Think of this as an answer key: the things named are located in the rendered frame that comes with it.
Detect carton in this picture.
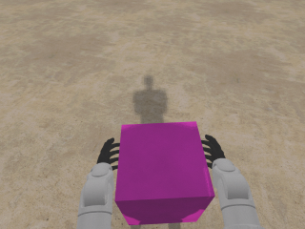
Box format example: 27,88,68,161
114,121,215,225

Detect right robot forearm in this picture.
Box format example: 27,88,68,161
212,157,265,229

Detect right robot hand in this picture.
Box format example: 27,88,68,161
201,135,226,169

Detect left robot hand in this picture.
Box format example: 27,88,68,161
96,138,120,170

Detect left robot forearm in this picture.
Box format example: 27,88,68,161
76,162,114,229

